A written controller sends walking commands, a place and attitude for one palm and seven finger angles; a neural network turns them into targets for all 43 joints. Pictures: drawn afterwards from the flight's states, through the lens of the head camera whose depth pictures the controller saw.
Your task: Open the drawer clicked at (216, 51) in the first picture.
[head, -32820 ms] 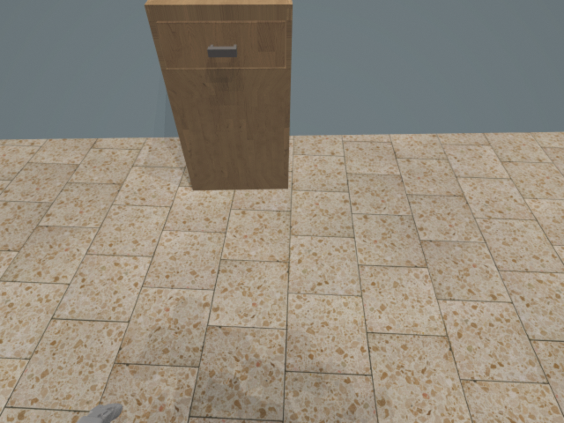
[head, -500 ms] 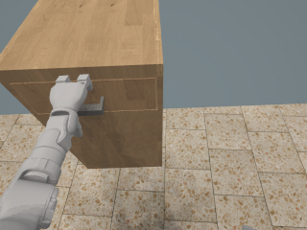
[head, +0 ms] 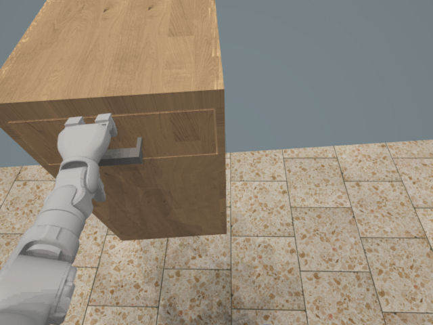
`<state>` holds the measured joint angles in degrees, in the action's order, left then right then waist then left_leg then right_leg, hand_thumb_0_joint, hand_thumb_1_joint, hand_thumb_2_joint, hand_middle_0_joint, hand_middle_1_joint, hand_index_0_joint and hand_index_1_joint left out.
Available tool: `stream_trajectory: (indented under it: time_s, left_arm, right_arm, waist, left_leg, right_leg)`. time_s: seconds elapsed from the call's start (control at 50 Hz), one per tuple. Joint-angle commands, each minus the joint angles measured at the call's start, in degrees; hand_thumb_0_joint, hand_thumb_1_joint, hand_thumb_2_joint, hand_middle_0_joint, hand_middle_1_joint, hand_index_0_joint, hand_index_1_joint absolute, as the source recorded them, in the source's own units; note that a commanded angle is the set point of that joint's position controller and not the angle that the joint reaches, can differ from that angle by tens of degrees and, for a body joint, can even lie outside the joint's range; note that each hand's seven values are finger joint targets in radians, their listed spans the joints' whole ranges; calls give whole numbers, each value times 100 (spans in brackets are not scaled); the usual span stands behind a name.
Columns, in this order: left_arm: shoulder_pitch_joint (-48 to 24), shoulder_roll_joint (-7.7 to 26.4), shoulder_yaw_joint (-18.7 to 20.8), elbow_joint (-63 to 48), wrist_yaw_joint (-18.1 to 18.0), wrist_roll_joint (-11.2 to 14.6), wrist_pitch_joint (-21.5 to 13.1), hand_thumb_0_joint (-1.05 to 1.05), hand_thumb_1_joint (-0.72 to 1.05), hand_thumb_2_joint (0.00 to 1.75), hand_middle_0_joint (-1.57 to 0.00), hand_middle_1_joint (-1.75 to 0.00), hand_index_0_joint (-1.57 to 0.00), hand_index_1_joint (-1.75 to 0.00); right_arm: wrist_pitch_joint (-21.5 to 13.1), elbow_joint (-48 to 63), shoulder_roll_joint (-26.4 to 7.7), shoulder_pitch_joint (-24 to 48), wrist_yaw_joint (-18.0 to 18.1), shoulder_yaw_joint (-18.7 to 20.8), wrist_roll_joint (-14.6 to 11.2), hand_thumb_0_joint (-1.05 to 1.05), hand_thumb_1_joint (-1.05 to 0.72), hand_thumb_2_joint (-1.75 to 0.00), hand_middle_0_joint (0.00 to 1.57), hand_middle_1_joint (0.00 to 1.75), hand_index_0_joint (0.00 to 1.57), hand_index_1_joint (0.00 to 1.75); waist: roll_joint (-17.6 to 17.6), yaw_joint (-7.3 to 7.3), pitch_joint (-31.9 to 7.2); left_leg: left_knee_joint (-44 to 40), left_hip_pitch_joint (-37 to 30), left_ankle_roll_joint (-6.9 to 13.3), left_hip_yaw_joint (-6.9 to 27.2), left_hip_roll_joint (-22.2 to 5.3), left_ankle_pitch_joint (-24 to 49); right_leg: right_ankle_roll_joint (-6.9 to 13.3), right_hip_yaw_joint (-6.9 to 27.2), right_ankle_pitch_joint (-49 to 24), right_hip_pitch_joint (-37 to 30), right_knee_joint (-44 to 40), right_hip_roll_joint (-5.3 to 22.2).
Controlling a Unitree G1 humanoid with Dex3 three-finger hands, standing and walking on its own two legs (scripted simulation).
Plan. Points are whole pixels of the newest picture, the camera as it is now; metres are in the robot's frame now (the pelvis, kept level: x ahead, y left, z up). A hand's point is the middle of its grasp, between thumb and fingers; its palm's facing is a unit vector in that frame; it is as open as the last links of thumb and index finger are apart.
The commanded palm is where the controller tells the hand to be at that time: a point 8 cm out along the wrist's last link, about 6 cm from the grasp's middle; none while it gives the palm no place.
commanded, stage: re-aim the fingers above the handle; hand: left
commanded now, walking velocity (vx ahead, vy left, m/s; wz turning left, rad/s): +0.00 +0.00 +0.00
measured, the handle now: (120, 149) +0.49 +0.24 -0.02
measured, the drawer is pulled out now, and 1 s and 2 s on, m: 0.00 0.00 0.00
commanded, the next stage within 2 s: lower the fingers behind the handle in 1.24 s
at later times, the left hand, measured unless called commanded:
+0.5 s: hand (93, 156) +0.43 +0.26 +0.04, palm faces -0.10 +0.01 -1.00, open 13.7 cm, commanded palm +0.41 +0.25 +0.10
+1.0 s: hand (120, 145) +0.45 +0.21 +0.04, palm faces +0.02 +0.02 -1.00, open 13.4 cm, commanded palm +0.42 +0.25 +0.10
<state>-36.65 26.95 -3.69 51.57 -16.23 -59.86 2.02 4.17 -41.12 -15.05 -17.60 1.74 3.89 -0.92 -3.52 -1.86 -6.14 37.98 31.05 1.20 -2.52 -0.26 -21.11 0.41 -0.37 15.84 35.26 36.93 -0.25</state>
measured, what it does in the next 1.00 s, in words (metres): stands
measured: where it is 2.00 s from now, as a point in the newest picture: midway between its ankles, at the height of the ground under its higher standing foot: outside the picture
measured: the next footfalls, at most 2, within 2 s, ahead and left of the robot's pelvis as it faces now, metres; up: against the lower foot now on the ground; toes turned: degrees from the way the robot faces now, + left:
none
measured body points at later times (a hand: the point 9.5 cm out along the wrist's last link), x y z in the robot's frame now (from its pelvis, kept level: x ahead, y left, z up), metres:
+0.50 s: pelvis +0.00 +0.00 +0.00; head +0.07 -0.03 +0.45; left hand +0.43 +0.26 +0.09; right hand +0.07 -0.26 -0.14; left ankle -0.04 +0.10 -0.72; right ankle +0.01 -0.12 -0.72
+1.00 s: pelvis -0.01 +0.00 +0.00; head +0.07 -0.03 +0.44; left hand +0.45 +0.21 +0.10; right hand +0.05 -0.25 -0.15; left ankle -0.04 +0.10 -0.72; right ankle +0.01 -0.12 -0.72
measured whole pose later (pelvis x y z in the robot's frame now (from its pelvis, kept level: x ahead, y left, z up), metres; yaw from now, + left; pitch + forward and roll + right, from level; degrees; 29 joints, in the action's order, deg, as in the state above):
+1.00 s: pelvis -0.01 +0.00 +0.00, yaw -1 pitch +14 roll +0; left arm -42.3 24.4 -3.1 54.9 -20.3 -61.9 0.3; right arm 5.9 -41.7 -13.7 -14.0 2.2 0.6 -0.9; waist -3.6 -3.7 -5.2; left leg 39.0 32.6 1.6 -4.1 0.0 -20.8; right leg -0.1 1.2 15.3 37.7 38.6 -0.1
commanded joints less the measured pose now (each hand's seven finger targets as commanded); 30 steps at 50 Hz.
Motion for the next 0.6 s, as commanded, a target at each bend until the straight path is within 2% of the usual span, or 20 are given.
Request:
stream_trajectory:
  time_s: [0.0,0.02,0.06,0.12,0.14,0.16,0.18,0.22,0.24,0.28,0.34,0.36,0.42,0.46,0.48,0.5,0.52,0.54,0.56,0.58]
  left_arm:
    - [-2702,304,-434,-1791,226,226,-377,0,-50,30,-30,-120,-30,-120]
    - [-2847,266,-477,-1862,258,217,-505,0,-50,30,-30,-120,-30,-120]
    - [-3094,873,-10,-2008,178,125,-764,0,-50,30,-30,-120,-30,-120]
    - [-2913,1420,649,-1721,-259,-190,-918,0,-50,30,-30,-120,-30,-120]
    - [-2756,1709,957,-1609,-420,-223,-868,0,-50,30,-30,-120,-30,-120]
    - [-2850,2317,1439,-1549,-578,-276,-767,0,-50,30,-30,-120,-30,-120]
    - [-2875,2160,1269,-1411,-719,-350,-608,0,-50,30,-30,-120,-30,-120]
    - [-2436,1891,1070,-980,-861,-360,-215,0,-50,30,-30,-120,-30,-120]
    - [-2204,1919,1066,-742,-847,-333,-13,0,-50,30,-30,-120,-30,-120]
    - [-2187,1936,1019,-516,-682,-281,204,0,-50,30,-30,-120,-30,-120]
    - [-2449,1975,944,-625,-464,-183,312,0,-50,30,-30,-120,-30,-120]
    - [-2287,2144,1129,-634,-379,-106,257,0,-50,30,-30,-120,-30,-120]
    - [-2187,1773,755,-580,-17,-52,71,0,-50,30,-30,-120,-30,-120]
    - [-2394,1407,398,-687,226,-72,-228,0,-50,30,-30,-120,-30,-120]
    - [-2499,1150,138,-883,327,-54,-427,0,-50,30,-30,-120,-30,-120]
    - [-2528,1061,74,-1097,411,-8,-618,0,-50,30,-30,-120,-30,-120]
    - [-2684,729,-232,-1333,478,12,-799,0,-50,30,-30,-120,-30,-120]
    - [-2961,672,-287,-1660,504,74,-981,0,-50,30,-30,-120,-30,-120]
    - [-3176,380,-526,-1940,525,137,-1142,0,-50,30,-30,-120,-30,-120]
    - [-3185,397,-444,-1901,459,170,-1257,0,-50,30,-30,-120,-30,-120]
  right_arm:
    - [-246,568,-825,-189,157,293,-14,0,-90,-90,20,30,20,30]
    - [-265,556,-789,-173,197,267,22,0,-90,-90,20,30,20,30]
    - [-242,497,-808,-210,245,244,46,0,-90,-90,20,30,20,30]
    - [-255,448,-694,-218,194,181,87,0,-90,-90,20,30,20,30]
    - [-234,448,-694,-186,154,149,101,0,-90,-90,20,30,20,30]
    - [-189,397,-762,-117,132,113,131,0,-90,-90,20,30,20,30]
    - [-182,443,-680,-50,110,68,133,0,-90,-90,20,30,20,30]
    - [-180,490,-657,61,49,37,110,0,-90,-90,20,30,20,30]
    - [-164,503,-686,86,23,24,95,0,-90,-90,20,30,20,30]
    - [-94,550,-724,20,11,28,56,0,-90,-90,20,30,20,30]
    - [-43,629,-760,66,87,58,12,0,-90,-90,20,30,20,30]
    - [-10,618,-787,77,109,51,15,0,-90,-90,20,30,20,30]
    - [-39,685,-820,32,208,78,-36,0,-90,-90,20,30,20,30]
    - [-101,666,-844,-73,251,129,-47,0,-90,-90,20,30,20,30]
    - [-150,663,-833,-138,260,150,-33,0,-90,-90,20,30,20,30]
    - [-168,651,-825,-168,273,184,-24,0,-90,-90,20,30,20,30]
    - [-206,640,-778,-187,287,200,9,0,-90,-90,20,30,20,30]
    - [-231,601,-764,-284,292,239,29,0,-90,-90,20,30,20,30]
    - [-264,601,-731,-308,286,260,52,0,-90,-90,20,30,20,30]
    - [-303,526,-709,-372,281,265,81,0,-90,-90,20,30,20,30]
  waist:
    - [430,-444,-2082]
    - [392,-457,-1974]
    - [172,-358,-1946]
    - [-86,-75,-1934]
    - [-173,68,-1978]
    - [-196,191,-2103]
    - [-206,165,-2079]
    - [-80,254,-1999]
    - [62,314,-2061]
    - [418,279,-2249]
    - [667,148,-2415]
    - [771,222,-2459]
    - [898,5,-2143]
    - [768,-232,-1914]
    - [621,-290,-1801]
    - [501,-320,-1812]
    - [287,-392,-1844]
    - [165,-451,-1893]
    - [-77,-526,-1916]
    - [-90,-526,-1916]
  left_leg:
    - [-312,-1309,125,172,116,2101]
    - [-304,-1332,133,185,128,2070]
    - [-300,-1278,97,226,155,2068]
    - [-237,-967,28,221,194,2254]
    - [-254,-802,-14,211,205,2304]
    - [-230,-601,-33,179,230,2327]
    - [-219,-452,-44,142,256,2287]
    - [-268,-321,-78,0,239,2243]
    - [-297,-275,-85,-57,225,2171]
    - [-349,-217,-74,-81,198,2194]
    - [-424,-293,14,-137,205,1994]
    - [-447,-255,27,-130,218,2004]
    - [-477,-255,100,-130,208,1729]
    - [-438,-437,133,-63,180,1658]
    - [-415,-558,141,-26,167,1625]
    - [-341,-710,149,10,173,1691]
    - [-277,-894,147,34,178,1712]
    - [-225,-1085,127,102,163,1811]
    - [-165,-1267,111,157,169,1919]
    - [-99,-1313,108,194,154,1884]
  right_leg:
    - [93,-74,-1553,-1292,-405,-205]
    - [92,-90,-1481,-1210,-422,-187]
    - [144,-70,-1431,-1177,-359,-176]
    - [205,-109,-1480,-1168,-141,-177]
    - [227,-110,-1544,-1287,-59,-181]
    - [236,-76,-1624,-1472,19,-175]
    - [215,-87,-1675,-1489,72,-165]
    - [198,-97,-1770,-1589,52,-157]
    - [179,-79,-1788,-1705,26,-158]
    - [125,-53,-1948,-1960,-17,-140]
    - [52,35,-2048,-2283,-175,-107]
    - [49,61,-2099,-2453,-203,-98]
    - [2,84,-2009,-2307,-348,-77]
    - [27,58,-1802,-1918,-426,-94]
    - [36,48,-1660,-1686,-439,-97]
    - [65,55,-1643,-1543,-418,-125]
    - [70,57,-1515,-1315,-427,-128]
    - [100,25,-1467,-1124,-377,-151]
    - [124,0,-1379,-929,-356,-163]
    - [120,-23,-1215,-771,-329,-169]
